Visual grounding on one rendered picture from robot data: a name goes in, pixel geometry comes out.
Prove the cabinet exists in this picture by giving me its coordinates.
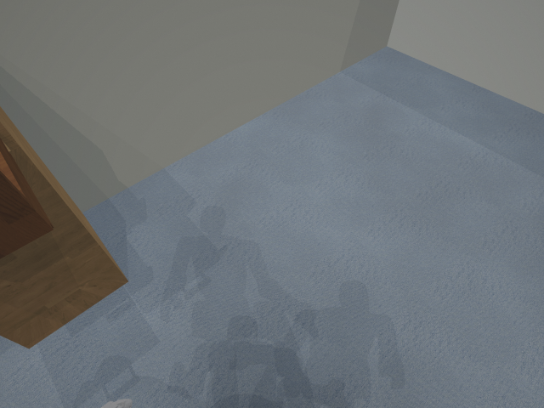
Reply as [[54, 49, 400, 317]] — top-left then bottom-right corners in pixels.
[[0, 106, 128, 349]]

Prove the drawer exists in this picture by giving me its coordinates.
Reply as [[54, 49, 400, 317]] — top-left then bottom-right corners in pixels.
[[0, 139, 54, 259]]

